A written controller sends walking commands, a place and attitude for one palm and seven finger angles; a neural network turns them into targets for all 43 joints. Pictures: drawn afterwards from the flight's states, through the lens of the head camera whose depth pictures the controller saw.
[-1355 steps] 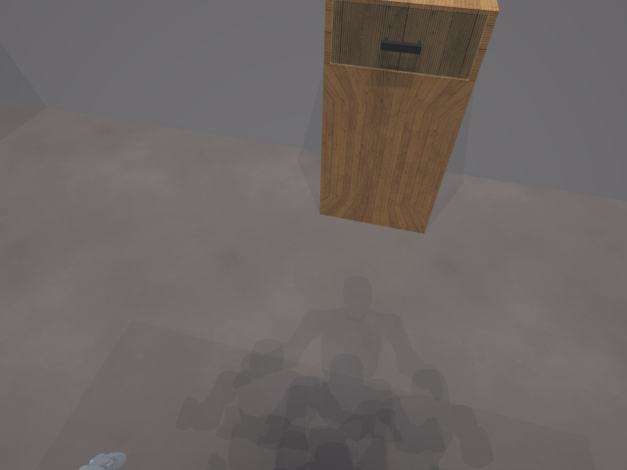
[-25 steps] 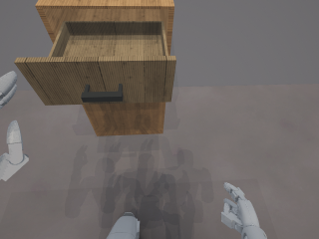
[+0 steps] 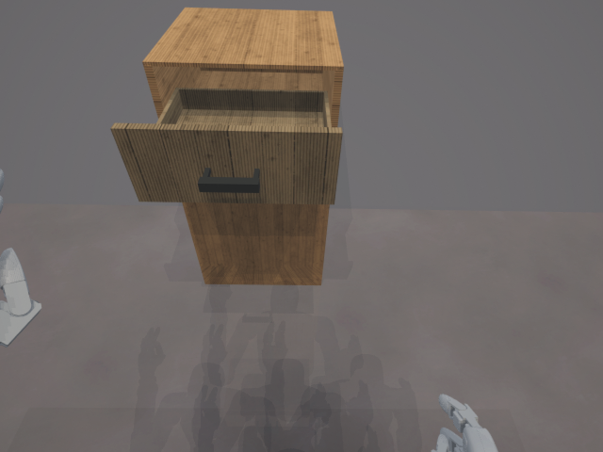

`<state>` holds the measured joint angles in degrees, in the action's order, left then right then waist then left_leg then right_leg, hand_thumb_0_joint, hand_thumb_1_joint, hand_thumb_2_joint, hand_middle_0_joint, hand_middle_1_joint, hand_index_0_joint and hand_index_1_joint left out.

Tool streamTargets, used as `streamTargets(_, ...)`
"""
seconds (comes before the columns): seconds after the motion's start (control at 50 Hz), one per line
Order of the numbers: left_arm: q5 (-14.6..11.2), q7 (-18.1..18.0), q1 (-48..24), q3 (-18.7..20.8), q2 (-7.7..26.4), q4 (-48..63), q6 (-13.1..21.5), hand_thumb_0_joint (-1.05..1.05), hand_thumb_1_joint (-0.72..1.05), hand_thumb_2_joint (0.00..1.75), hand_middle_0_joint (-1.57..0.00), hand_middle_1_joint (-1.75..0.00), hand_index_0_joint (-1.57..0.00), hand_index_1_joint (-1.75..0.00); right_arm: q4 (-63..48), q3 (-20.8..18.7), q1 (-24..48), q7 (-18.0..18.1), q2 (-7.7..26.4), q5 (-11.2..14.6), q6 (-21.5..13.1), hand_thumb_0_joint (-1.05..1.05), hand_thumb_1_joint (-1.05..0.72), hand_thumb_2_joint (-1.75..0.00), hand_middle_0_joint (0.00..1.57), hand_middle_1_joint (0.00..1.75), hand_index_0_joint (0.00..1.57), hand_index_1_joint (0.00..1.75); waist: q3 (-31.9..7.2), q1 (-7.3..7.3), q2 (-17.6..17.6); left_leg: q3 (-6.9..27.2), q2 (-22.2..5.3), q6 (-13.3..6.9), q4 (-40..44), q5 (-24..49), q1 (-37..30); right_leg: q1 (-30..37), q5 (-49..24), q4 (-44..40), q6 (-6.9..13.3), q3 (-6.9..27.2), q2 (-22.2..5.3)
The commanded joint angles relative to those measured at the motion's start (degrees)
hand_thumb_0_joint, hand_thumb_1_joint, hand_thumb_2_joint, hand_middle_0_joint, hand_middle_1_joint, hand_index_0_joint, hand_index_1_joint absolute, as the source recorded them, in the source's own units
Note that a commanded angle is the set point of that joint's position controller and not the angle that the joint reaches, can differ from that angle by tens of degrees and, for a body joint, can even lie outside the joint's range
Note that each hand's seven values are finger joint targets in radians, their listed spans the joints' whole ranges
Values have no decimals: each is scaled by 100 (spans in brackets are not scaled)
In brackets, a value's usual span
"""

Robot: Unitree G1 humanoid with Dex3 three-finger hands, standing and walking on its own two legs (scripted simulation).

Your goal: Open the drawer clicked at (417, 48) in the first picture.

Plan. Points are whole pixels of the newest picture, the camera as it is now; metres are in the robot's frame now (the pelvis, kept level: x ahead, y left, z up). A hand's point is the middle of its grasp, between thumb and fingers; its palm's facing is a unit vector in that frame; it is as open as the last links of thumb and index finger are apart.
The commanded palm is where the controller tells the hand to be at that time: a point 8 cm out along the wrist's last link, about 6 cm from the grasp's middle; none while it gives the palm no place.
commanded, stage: stop stepping back and stand still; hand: left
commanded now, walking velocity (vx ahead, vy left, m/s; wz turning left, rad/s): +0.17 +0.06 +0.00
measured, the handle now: (230, 178) +0.60 +0.17 +0.03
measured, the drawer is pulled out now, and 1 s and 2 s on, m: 0.28 0.28 0.28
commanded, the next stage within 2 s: let the arm hang, fingers relaxed in 0.18 s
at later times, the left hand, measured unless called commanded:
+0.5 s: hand out of the picture +0.13 +0.19 -0.13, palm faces +0.04 -0.97 -0.25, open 7.4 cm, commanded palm none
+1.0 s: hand out of the picture -0.05 +0.18 -0.16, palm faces +0.06 -0.97 -0.22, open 7.3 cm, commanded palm none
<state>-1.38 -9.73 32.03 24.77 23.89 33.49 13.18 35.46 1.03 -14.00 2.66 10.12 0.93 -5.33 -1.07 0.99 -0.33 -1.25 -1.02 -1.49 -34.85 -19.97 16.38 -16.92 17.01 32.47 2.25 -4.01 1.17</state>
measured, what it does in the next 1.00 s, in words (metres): stands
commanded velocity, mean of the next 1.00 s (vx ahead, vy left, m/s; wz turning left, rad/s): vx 0.02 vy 0.01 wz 0.00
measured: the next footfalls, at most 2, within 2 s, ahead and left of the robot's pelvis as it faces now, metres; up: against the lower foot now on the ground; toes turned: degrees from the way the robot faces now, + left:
none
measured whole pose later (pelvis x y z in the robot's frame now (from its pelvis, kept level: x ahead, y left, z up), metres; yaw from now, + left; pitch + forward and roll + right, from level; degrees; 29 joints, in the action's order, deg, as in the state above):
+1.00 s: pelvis -0.02 +0.01 +0.01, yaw +2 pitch -2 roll +0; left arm 0.9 -1.8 17.4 1.1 8.6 -66.0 -1.0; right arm 63.6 -0.7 -16.9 1.9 6.8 -0.9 1.5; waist 4.7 0.5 -1.5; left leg -2.0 -1.3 -0.1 -24.8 -9.9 12.6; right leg -11.3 10.7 24.1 0.8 -2.0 0.3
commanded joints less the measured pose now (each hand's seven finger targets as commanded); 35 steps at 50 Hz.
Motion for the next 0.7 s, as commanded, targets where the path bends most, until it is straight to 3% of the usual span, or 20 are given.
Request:
streamTargets(0.0, -36, -13, -699, 374, 872, 1153, 265, 0, 90, 90, -20, -30, -20, -30, -849, -383, 693, 14, 786, -46, -203, 0, -90, -90, 20, 30, 20, 30, 189, 4, 1325, -49, 127, -26, -1872, -610, 1533, 382, 2330, -2364, 934, 3411, -1937)
streamTargets(0.04, -14, -9, -668, 354, 813, 1111, 303, 0, 90, 90, -20, -30, -20, -30, -779, -342, 533, -9, 738, -107, -159, 0, -90, -90, 20, 30, 20, 30, 12, 63, 714, 157, -114, -25, -1762, -633, 1071, -110, 2281, -2247, 891, 2669, -1933)
streamTargets(0.06, 8, -9, -629, 353, 833, 1197, 295, 0, 90, 90, -20, -30, -20, -30, -814, -308, 573, 12, 688, -112, -126, 0, -90, -90, 20, 30, 20, 30, 62, 71, 835, 32, -132, -41, -1324, -443, 587, -549, 2190, -2202, 775, 2194, -1734)
streamTargets(0.12, 12, -102, -479, 415, 869, 1546, 332, 0, 90, 90, -20, -30, -20, -30, -815, -238, 592, 114, 670, -151, -190, 0, -90, -90, 20, 30, 20, 30, 8, 83, 95, -224, 2, -119, 809, -202, -661, -795, 1950, -1496, 441, 1324, -1167)
streamTargets(0.14, -14, -114, -424, 433, 871, 1733, 383, 0, 90, 90, -20, -30, -20, -30, -868, -253, 566, 141, 759, -177, -261, 0, -90, -90, 20, 30, 20, 30, 71, 69, -602, 371, -293, -275, 1536, -642, -631, -748, 1629, -775, 222, 1051, -728)
streamTargets(0.16, -23, -144, -371, 513, 870, 1873, 445, 0, 90, 90, -20, -30, -20, -30, -908, -281, 547, 132, 854, -177, -324, 0, -90, -90, 20, 30, 20, 30, 32, 34, -1347, 1505, -1034, -565, 1937, -785, -641, -831, 919, 214, -41, 552, -179)
streamTargets(0.18, -16, -170, -350, 637, 986, 1840, 458, 0, 90, 90, -20, -30, -20, -30, -938, -299, 535, 113, 793, -116, -366, 0, -90, -90, 20, 30, 20, 30, -159, 22, -1482, 2133, -1608, -772, 2175, -861, -414, -724, 844, 1114, -226, 135, -32)
streamTargets(0.2, -20, -137, -178, 724, 994, 1633, 421, 0, 90, 90, -20, -30, -20, -30, -866, -293, 495, 87, 700, -95, -406, 0, -90, -90, 20, 30, 20, 30, -185, 33, -1142, 2161, -1630, -830, 2411, -1176, -33, -559, 1062, 1601, -240, 290, -27)
streamTargets(0.24, 2, -119, -32, 704, 932, 1466, 337, 0, 90, 90, -20, -30, -20, -30, -820, -286, 518, 52, 699, -91, -487, 0, -90, -90, 20, 30, 20, 30, 126, -4, -1094, 1493, -1383, -766, 2025, -255, 216, -325, 866, 1058, -249, 276, -153)
streamTargets(0.26, 513, 693, -700, -1822, -695, -3419, -840, 0, 90, 90, -20, -30, -20, -30, 580, -690, 668, -303, 1373, -237, -532, 0, -90, -90, 20, 30, 20, 30, 361, 310, -910, 1080, -914, -495, 677, 2053, 198, -1057, 502, 1062, -233, 399, -384)
streamTargets(0.28, 383, 841, -390, -1944, -1098, -3687, -1352, 0, 90, 90, -20, -30, -20, -30, 481, -622, 305, -253, 903, -165, -183, 0, -90, -90, 20, 30, 20, 30, -207, 92, -617, 548, -799, -327, 442, 3149, -231, -648, 57, 477, -235, 456, -433)
streamTargets(0.32, 395, 894, -596, -2013, -893, -4247, -1390, 0, 90, 90, -20, -30, -20, -30, 479, -486, 131, -201, 756, -154, 11, 0, -90, -90, 20, 30, 20, 30, -533, -62, 979, 435, -516, -116, 34, 1926, 276, 279, -1551, -151, -78, 632, -693)
streamTargets(0.36, 361, 961, -1155, -1943, -436, -4956, -1372, 0, 90, 90, -20, -30, -20, -30, 632, -381, -50, -245, 640, -170, 223, 0, -90, -90, 20, 30, 20, 30, -35, 72, 1643, 127, -46, 58, -187, 445, 333, -203, -911, -842, 234, 1118, -1279)
streamTargets(0.38, 360, 926, -1384, -1939, -383, -5332, -1381, 0, 90, 90, -20, -30, -20, -30, 647, -418, 60, -240, 694, -227, 360, 0, -90, -90, 20, 30, 20, 30, 200, 37, 1893, 27, 35, 80, -371, 424, 400, -221, -1030, -998, 375, 1253, -1235)
streamTargets(0.44, 294, 871, -1815, -2019, -352, -6553, -1378, 0, 90, 90, -20, -30, -20, -30, 962, -375, 100, -208, 669, -258, 555, 0, -90, -90, 20, 30, 20, 30, 326, 62, 1064, 98, -31, 79, -69, 531, 14, -80, -1375, -1075, 446, 1236, -1155)
streamTargets(0.48, 237, 857, -1944, -2101, -404, -7242, -1393, 0, 90, 90, -20, -30, -20, -30, 1278, -279, 17, -199, 661, -243, 548, 0, -90, -90, 20, 30, 20, 30, 355, 32, -273, 450, -321, 22, 834, 1496, -385, -182, -425, -850, 148, 888, -671)
streamTargets(0.5, 223, 860, -1861, -2139, -511, -7605, -1403, 0, 90, 90, -20, -30, -20, -30, 1426, -240, 67, -175, 695, -252, 534, 0, -90, -90, 20, 30, 20, 30, 467, -45, -879, 737, -516, -84, 1245, 1066, -52, 70, -12, -807, 34, 744, -443)
streamTargets(0.56, 245, 856, -1446, -2049, -867, -8334, -1337, 0, 90, 90, -20, -30, -20, -30, 1670, -276, 32, -84, 562, -260, 496, 0, -90, -90, 20, 30, 20, 30, 139, -187, -1118, 691, -516, -127, 1513, 571, 114, 796, -487, -947, 54, 640, -414)
streamTargets(0.62, 213, 853, -1490, -2132, -820, -8760, -1282, 0, 90, 90, -20, -30, -20, -30, 1961, -278, -295, -53, 438, -206, 493, 0, -90, -90, 20, 30, 20, 30, -264, -111, -603, 524, -467, -69, 1307, 1154, -385, 962, -950, -1135, 83, 676, -550)
streamTargets(0.68, 197, 836, -1494, -2195, -810, -9099, -1269, 0, 90, 90, -20, -30, -20, -30, 2201, -277, -495, -31, 392, -174, 514, 0, -90, -90, 20, 30, 20, 30, -43, -60, -201, 478, -494, -37, 1322, 1302, -601, 758, -954, -1293, 92, 671, -575)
